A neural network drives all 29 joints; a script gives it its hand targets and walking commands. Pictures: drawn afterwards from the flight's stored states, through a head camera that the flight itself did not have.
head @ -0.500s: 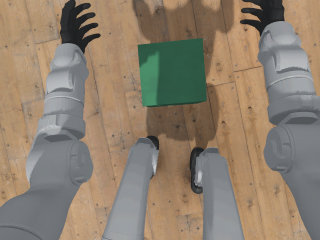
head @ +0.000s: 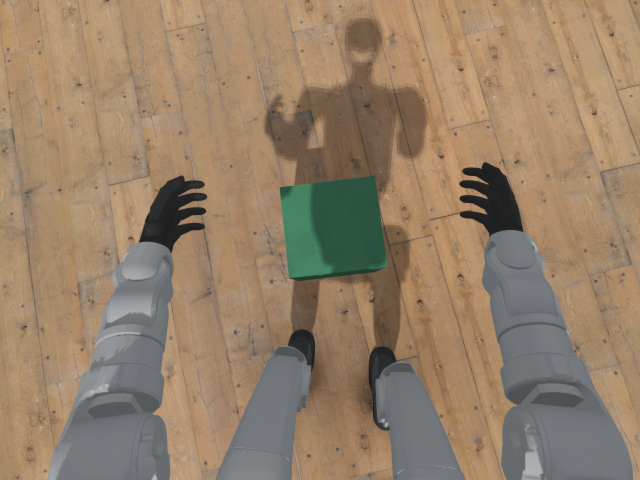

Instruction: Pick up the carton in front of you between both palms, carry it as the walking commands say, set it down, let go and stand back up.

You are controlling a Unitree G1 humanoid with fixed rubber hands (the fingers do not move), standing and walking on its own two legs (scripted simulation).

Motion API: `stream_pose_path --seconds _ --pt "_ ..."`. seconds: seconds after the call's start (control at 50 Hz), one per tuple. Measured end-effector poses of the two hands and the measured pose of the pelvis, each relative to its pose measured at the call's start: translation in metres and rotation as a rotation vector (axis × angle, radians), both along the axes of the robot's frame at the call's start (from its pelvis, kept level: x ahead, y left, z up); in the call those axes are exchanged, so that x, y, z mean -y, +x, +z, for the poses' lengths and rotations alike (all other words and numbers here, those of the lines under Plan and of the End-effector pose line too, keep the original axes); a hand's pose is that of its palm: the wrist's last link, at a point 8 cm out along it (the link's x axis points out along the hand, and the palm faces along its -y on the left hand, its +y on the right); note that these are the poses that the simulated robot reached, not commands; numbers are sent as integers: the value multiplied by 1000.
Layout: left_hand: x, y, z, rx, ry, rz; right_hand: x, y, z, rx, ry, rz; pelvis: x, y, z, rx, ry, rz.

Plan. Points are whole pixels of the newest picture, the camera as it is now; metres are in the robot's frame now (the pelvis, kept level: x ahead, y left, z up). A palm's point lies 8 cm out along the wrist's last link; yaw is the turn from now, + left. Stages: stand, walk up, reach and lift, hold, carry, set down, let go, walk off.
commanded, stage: let go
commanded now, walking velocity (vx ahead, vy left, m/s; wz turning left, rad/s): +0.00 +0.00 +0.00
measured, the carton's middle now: (332, 234) +0.44 +0.04 -0.58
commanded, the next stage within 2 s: stand in 1.00 s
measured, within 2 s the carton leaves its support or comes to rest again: neither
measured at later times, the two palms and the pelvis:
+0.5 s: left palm (116, 374) +0.21 +0.23 +0.00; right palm (614, 366) +0.25 -0.23 -0.01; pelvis +0.05 -0.01 +0.07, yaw +2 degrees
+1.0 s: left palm (111, 377) +0.21 +0.23 +0.01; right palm (637, 413) +0.22 -0.24 +0.00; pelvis +0.05 -0.02 +0.07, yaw +2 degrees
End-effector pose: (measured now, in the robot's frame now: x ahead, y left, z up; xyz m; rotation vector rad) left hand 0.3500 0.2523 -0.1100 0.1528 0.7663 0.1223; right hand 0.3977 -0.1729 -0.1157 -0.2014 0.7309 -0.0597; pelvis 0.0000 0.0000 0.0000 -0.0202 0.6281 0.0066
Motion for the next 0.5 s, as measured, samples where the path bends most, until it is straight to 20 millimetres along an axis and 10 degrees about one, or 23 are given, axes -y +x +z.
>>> stream_pose_path --seconds 0.5 --pt "27 -142 109 -27 -10 6 60 -143 105 -33 13 16 13 54 69 500 33 21"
